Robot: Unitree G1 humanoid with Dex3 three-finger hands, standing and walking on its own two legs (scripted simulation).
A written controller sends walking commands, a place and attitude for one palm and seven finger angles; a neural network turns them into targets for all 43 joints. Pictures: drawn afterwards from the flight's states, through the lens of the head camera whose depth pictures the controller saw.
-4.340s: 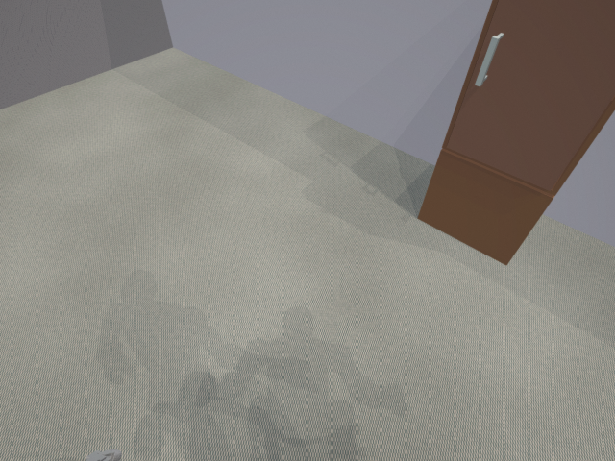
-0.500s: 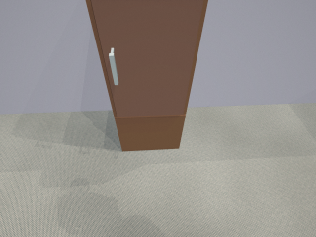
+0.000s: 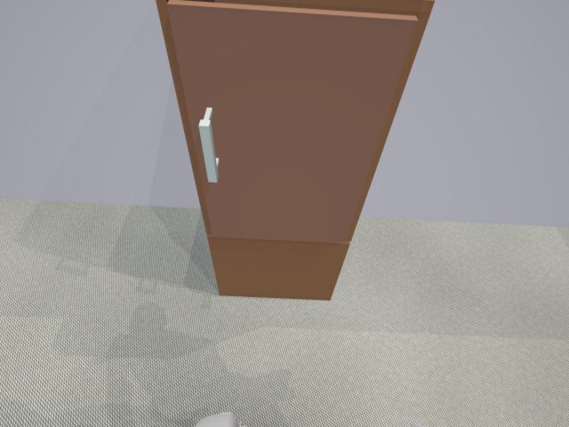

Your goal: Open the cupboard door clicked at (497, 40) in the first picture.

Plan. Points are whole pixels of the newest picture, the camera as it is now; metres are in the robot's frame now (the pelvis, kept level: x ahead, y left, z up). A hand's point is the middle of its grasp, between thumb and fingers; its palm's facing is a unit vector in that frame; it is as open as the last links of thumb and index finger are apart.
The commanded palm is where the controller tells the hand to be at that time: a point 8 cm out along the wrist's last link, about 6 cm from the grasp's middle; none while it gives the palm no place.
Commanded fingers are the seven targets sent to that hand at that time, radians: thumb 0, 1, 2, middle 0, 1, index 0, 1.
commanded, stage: come to a stop and stand still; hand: left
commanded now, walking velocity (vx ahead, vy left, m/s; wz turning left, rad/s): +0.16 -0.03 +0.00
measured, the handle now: (211, 146) +0.59 +0.20 +0.02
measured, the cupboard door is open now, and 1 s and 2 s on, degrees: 0 0 0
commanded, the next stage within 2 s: look again from close up in 1.46 s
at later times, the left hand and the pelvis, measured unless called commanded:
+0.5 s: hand out of the picture +0.12 +0.15 -0.14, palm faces +0.09 -0.96 -0.27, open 7.3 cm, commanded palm none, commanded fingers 0.00 0.90 0.90 -0.20 -0.30 -0.20 -0.30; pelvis +0.06 -0.04 +0.02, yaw +3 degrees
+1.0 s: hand out of the picture +0.01 +0.18 -0.16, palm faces +0.07 -0.97 -0.22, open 7.4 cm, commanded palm none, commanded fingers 0.00 0.90 0.90 -0.20 -0.30 -0.20 -0.30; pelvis +0.01 +0.00 +0.02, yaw +2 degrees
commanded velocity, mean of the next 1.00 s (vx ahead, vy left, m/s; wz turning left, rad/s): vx -0.09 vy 0.04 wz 0.00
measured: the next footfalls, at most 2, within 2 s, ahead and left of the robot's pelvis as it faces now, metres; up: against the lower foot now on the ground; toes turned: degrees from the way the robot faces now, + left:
right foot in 0.26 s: +0.15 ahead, -0.15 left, +0.00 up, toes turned -5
left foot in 0.68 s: +0.04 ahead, +0.11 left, +0.00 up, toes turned +6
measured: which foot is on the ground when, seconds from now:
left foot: down 0.00-0.28, up 0.30-0.66, down 0.68-1.00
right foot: up 0.00-0.24, down 0.26-0.68, up 0.70-0.94, down 0.96-1.00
